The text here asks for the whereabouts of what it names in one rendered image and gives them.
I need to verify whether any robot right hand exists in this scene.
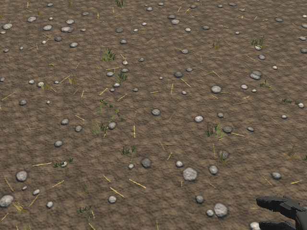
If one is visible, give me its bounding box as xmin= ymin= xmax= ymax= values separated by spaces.
xmin=256 ymin=195 xmax=307 ymax=230

